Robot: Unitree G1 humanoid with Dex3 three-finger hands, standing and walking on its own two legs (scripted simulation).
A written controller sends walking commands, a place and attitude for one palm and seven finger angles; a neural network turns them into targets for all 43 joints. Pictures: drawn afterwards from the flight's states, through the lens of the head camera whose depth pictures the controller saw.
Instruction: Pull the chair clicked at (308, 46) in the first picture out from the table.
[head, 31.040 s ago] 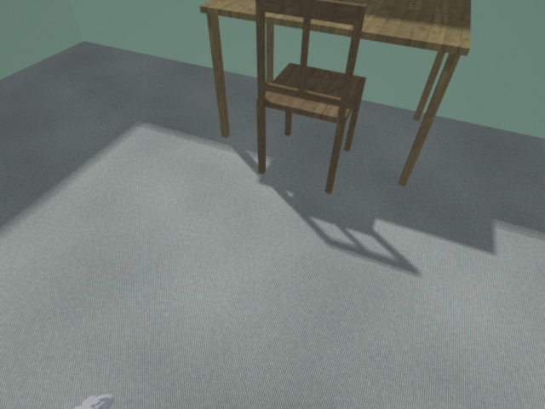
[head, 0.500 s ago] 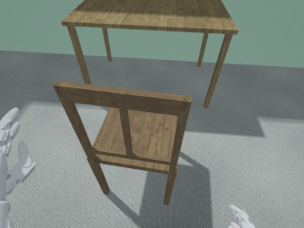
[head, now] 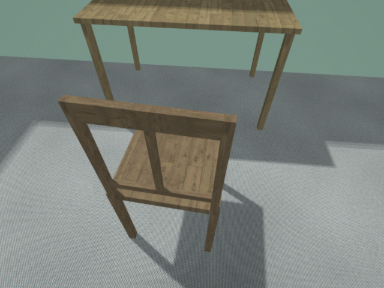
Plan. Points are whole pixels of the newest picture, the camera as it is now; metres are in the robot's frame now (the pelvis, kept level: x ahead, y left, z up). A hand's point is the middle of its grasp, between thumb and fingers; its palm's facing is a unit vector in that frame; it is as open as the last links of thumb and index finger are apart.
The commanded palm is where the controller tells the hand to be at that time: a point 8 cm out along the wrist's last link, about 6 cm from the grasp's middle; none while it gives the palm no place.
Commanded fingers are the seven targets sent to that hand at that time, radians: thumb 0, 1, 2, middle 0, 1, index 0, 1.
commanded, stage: let the arm hang, fingers relaxed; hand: left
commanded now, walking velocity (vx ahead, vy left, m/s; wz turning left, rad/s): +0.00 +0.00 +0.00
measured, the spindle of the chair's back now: (155, 162) +0.46 +0.14 -0.08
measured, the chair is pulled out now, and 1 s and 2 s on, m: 0.67 0.67 0.67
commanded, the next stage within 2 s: look to check the result in 0.60 s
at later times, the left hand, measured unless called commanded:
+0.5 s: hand out of the picture +0.01 +0.17 -0.17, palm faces +0.03 -0.98 -0.18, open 7.3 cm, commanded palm none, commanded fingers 0.00 0.90 0.90 -0.20 -0.30 -0.20 -0.30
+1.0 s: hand out of the picture +0.02 +0.17 -0.17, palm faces +0.03 -0.98 -0.18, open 7.4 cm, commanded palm none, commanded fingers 0.00 0.90 0.90 -0.20 -0.30 -0.20 -0.30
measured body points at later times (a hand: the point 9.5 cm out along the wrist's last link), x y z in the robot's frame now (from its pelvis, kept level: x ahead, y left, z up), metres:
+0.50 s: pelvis +0.01 +0.00 +0.00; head +0.01 +0.00 +0.45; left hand +0.01 +0.22 -0.16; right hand -0.03 -0.19 -0.16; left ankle +0.01 +0.16 -0.73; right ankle +0.07 -0.13 -0.73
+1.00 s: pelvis +0.02 +0.01 +0.00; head +0.04 +0.00 +0.45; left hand +0.02 +0.23 -0.16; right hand -0.02 -0.20 -0.16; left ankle +0.01 +0.16 -0.73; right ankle +0.07 -0.13 -0.73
